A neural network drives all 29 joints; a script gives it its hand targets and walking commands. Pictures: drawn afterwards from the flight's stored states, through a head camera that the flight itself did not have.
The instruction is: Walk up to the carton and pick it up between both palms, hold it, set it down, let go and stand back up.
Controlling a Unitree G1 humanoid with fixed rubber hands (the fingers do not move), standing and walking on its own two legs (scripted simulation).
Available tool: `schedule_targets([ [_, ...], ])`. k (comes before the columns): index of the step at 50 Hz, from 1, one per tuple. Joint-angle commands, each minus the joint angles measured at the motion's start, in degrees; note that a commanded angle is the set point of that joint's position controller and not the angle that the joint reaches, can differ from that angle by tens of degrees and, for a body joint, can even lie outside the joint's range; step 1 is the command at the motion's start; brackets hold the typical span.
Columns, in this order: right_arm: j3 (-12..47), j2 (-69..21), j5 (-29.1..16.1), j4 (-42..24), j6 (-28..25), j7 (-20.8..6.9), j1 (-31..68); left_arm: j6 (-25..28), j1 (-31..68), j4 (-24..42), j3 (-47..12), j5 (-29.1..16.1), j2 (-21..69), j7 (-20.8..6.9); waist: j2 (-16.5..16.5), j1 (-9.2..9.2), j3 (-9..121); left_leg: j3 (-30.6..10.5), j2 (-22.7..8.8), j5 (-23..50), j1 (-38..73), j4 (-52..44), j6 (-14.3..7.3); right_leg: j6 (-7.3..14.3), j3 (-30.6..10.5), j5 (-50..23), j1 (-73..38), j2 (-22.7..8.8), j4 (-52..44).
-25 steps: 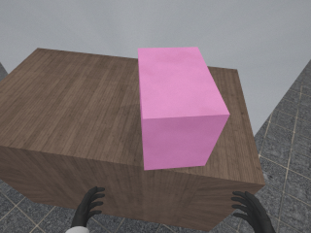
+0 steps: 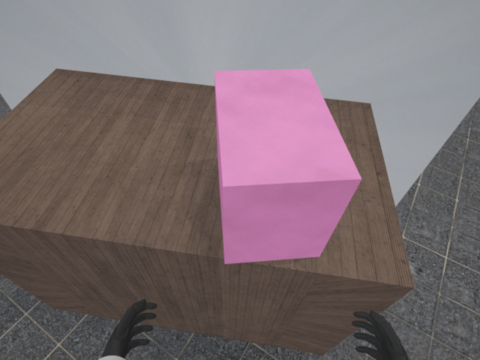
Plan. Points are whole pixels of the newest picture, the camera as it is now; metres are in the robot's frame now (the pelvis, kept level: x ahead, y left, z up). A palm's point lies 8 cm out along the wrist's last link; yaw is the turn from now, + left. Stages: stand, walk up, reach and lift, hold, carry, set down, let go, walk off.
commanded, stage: set down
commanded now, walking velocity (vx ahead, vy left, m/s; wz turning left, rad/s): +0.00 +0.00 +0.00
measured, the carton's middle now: (267, 165) +0.49 +0.03 +0.04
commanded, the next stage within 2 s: let go in 0.20 s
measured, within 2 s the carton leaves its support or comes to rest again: neither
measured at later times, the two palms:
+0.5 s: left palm (116, 346) +0.15 +0.23 -0.07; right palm out of the picture +0.19 -0.21 -0.08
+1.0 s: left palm out of the picture +0.10 +0.30 -0.10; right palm out of the picture +0.19 -0.28 -0.08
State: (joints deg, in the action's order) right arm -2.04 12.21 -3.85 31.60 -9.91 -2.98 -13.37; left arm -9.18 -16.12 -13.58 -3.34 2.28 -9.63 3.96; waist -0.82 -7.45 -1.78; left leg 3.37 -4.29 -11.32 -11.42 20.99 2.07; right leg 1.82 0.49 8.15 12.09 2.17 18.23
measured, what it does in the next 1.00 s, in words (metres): stands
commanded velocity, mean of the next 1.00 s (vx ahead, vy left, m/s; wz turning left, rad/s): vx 0.00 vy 0.00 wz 0.00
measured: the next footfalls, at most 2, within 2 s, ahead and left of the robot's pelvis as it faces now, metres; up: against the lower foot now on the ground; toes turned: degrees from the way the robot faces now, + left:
none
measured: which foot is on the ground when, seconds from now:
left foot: down 0.00-1.00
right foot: down 0.00-1.00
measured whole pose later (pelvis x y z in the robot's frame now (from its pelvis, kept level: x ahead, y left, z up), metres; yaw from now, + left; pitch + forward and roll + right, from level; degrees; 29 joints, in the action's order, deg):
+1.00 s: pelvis +0.02 +0.00 +0.00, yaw +0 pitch +1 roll +0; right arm -3.4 21.5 1.6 43.2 -2.8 -0.4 -10.3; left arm 1.4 -11.6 -43.1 -0.5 2.3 -21.0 -0.4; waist -0.9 -7.4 0.4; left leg 3.3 -4.1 -14.9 -10.6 24.4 2.1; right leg 1.5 0.5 12.7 12.2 1.9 23.5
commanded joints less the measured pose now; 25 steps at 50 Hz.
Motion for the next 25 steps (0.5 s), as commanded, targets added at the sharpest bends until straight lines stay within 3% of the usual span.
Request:
schedule_targets([
  [1,-1.76,5.22,1.16,-1.71,-2.2,1.2,1.99,1.43,2.8,3.37,3.6,-4.22,-5.89,-0.99,-2.04,7.55,4.47,0.96,4.74,5.4,8.22,-2.04,-1.88,-0.82,-2.25,1.79,-4.62,-2.9,-3.01],
  [12,-1.72,3.64,3.17,3.63,-4.0,2.98,3.93,1.59,5.32,-2.24,4.41,-3.94,-7.81,-2.96,-1.7,8.1,5.42,1.45,4.85,6.55,9.0,-1.04,-1.88,-1.65,-1.8,-2.08,-5.75,-2.92,-2.1],
  [25,-1.75,4.04,3.41,8.02,-5.88,3.42,5.11,2.3,5.25,-3.54,4.76,-3.04,-8.11,-3.87,-1.41,8.65,6.63,1.18,4.81,9.99,10.35,-0.39,-1.52,-2.0,-0.98,-7.43,-6.98,-2.3,-1.49],
])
